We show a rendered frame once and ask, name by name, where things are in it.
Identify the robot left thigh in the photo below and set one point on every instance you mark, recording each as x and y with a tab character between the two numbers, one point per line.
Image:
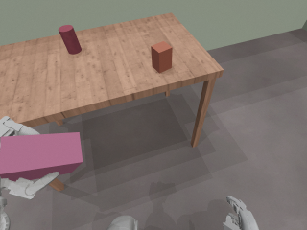
124	223

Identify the robot right hand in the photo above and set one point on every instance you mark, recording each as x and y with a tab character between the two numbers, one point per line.
245	219

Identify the robot left hand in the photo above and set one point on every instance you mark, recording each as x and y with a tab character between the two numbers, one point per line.
23	188

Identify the sponge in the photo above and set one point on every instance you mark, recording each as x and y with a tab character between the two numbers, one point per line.
34	156

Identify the robot left forearm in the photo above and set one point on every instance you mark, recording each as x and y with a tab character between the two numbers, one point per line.
5	221

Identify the table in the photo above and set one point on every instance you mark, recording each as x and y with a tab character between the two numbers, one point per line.
40	82

